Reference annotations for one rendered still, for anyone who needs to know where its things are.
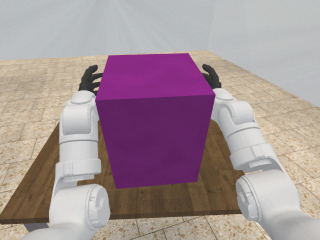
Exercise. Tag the robot left upper arm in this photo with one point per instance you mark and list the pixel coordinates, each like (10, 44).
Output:
(76, 213)

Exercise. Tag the carton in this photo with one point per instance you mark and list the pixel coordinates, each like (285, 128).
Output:
(154, 112)

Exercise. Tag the robot right upper arm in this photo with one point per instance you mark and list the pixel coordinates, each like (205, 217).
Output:
(269, 198)

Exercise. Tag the right robot hand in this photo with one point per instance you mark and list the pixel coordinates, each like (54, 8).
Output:
(212, 78)

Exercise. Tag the left robot forearm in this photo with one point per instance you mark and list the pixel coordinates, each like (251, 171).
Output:
(78, 139)

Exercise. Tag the left robot hand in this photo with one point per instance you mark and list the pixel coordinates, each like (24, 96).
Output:
(87, 79)

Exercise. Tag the table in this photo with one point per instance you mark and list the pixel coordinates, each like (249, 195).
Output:
(214, 193)

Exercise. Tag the right robot forearm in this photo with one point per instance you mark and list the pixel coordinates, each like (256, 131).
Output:
(248, 148)

